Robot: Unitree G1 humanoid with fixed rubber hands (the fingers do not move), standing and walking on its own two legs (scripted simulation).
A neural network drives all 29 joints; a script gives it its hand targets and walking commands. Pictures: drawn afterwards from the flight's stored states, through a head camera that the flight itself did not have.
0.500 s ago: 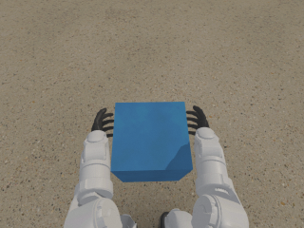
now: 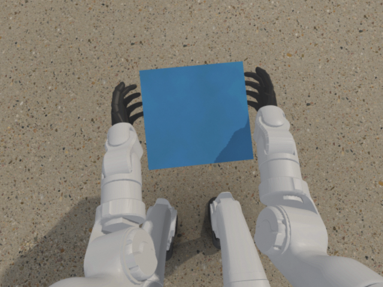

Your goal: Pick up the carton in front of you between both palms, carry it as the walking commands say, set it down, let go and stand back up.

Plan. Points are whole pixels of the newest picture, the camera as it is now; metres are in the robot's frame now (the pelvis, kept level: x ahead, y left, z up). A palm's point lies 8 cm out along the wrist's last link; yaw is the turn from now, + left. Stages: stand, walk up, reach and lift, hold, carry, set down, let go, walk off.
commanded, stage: set down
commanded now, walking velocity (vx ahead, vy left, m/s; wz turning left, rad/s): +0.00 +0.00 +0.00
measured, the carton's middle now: (193, 122) +0.45 -0.01 -0.18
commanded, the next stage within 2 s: none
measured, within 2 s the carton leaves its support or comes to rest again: rests again in 1.02 s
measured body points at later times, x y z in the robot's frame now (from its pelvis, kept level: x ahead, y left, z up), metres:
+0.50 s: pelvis -0.02 -0.02 -0.13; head +0.27 -0.06 +0.21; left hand +0.46 +0.13 -0.23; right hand +0.49 -0.16 -0.24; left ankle +0.06 +0.12 -0.59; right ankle +0.10 -0.10 -0.59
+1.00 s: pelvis -0.03 -0.01 -0.23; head +0.32 -0.03 +0.04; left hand +0.48 +0.13 -0.39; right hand +0.53 -0.16 -0.39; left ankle +0.06 +0.12 -0.59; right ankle +0.10 -0.10 -0.59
